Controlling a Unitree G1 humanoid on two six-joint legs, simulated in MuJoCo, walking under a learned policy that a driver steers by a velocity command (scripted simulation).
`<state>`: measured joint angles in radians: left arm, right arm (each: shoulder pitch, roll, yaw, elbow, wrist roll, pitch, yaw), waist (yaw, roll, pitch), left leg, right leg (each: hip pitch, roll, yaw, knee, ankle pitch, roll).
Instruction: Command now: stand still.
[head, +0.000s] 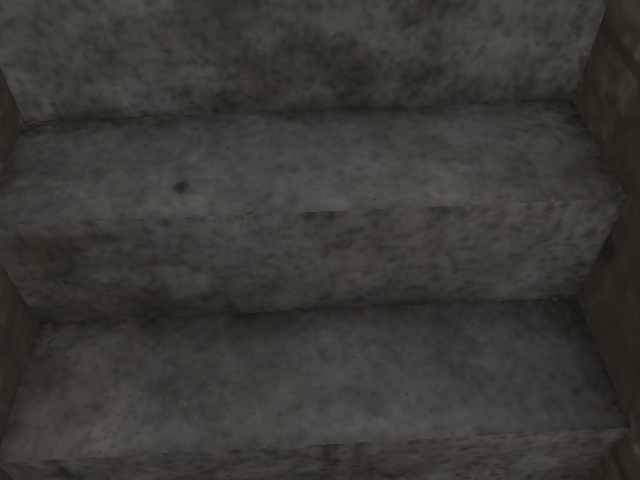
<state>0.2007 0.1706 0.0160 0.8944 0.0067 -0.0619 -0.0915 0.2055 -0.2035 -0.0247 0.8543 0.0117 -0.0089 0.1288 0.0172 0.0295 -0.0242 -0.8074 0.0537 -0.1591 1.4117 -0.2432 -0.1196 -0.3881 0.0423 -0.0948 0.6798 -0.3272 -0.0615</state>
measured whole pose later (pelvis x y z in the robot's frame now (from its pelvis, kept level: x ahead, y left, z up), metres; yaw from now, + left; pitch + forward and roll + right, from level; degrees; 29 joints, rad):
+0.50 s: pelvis +0.07 +0.04 +0.01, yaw +0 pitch +2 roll +0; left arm 0.22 0.20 0.06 1.00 0.00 -0.07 -0.04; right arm 0.30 -0.17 -0.05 1.00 0.00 -0.02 0.11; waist -0.02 -0.04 -0.04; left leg -0.22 0.04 0.00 0.58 -0.40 0.00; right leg -0.27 -0.04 -0.04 0.67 -0.39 -0.04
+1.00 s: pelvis +0.08 +0.02 +0.02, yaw +0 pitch +2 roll +0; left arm 0.32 0.18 0.00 1.10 -0.03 -0.01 -0.12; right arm 0.34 -0.16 0.02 1.06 0.02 0.03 0.13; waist -0.02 0.01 0.00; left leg -0.17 0.09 0.06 0.49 -0.33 -0.05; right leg -0.17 -0.01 -0.04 0.49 -0.35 -0.01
